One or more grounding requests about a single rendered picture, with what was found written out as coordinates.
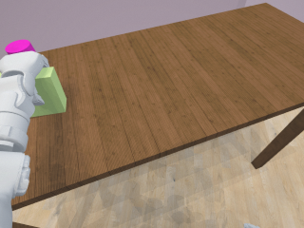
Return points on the sponge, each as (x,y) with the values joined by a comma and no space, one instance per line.
(50,89)

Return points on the left robot forearm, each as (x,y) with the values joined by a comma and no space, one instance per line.
(16,107)

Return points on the table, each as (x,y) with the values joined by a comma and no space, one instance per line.
(136,97)

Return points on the robot left hand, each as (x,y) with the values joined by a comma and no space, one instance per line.
(29,61)

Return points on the left robot upper arm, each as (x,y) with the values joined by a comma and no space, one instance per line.
(14,182)

